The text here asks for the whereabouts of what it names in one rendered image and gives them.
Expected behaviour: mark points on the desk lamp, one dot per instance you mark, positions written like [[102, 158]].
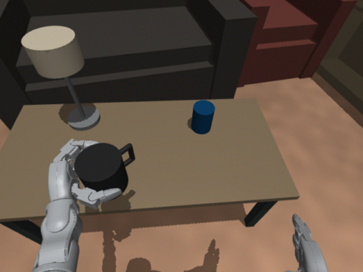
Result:
[[55, 53]]

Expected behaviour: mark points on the sofa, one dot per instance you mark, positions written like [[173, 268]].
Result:
[[134, 50]]

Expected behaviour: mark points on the left robot hand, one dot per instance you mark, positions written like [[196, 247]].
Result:
[[63, 181]]

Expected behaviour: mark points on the right robot hand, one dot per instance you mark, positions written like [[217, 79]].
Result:
[[307, 252]]

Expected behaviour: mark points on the armchair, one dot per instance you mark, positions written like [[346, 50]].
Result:
[[291, 37]]

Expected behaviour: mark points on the bookshelf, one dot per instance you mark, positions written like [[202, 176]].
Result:
[[342, 66]]

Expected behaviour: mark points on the left robot arm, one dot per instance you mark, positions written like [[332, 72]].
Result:
[[60, 229]]

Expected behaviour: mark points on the coffee table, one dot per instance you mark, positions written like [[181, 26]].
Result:
[[236, 162]]

